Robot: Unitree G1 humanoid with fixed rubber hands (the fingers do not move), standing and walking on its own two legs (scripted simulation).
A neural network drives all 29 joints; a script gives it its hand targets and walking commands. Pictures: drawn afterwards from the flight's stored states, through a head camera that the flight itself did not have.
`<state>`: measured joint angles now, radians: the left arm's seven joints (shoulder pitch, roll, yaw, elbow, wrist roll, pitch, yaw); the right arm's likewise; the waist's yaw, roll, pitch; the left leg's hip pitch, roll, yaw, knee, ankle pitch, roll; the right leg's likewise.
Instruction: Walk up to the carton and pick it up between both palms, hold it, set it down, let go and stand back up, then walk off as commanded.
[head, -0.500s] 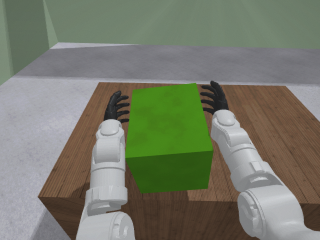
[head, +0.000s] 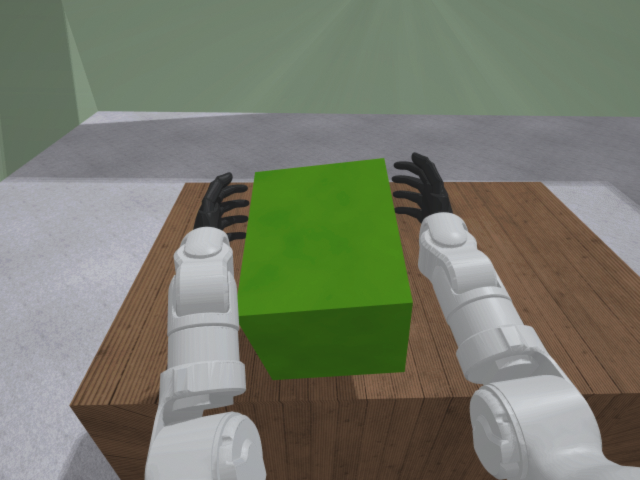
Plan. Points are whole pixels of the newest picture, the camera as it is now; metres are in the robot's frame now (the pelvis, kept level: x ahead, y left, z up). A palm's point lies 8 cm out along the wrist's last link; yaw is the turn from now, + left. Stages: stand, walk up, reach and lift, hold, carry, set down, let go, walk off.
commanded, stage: reach and lift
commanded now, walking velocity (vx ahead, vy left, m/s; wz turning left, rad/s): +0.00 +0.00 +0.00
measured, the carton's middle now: (328, 269) +0.38 +0.00 +0.13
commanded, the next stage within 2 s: hold in 0.54 s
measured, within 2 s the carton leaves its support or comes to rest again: neither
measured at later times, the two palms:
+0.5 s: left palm (210, 228) +0.36 +0.14 +0.22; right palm (433, 208) +0.38 -0.13 +0.23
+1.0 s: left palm (209, 230) +0.36 +0.14 +0.22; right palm (434, 209) +0.37 -0.13 +0.23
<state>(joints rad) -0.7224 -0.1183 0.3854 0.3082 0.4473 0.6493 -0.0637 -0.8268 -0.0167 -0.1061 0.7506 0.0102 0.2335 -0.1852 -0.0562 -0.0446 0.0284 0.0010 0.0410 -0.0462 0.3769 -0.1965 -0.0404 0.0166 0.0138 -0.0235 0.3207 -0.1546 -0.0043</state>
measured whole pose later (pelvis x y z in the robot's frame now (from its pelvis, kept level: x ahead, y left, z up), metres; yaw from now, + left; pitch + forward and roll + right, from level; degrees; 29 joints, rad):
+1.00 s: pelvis +0.00 +0.00 +0.00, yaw +0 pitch -12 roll -1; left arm -0.72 -0.12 0.37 0.22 0.45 0.76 -0.09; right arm -0.83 -0.01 -0.08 0.69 0.14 0.27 -0.26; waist -0.06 -0.04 0.05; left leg 0.03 0.04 -0.05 0.36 -0.19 -0.04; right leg 0.04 0.01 -0.03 0.32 -0.16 0.00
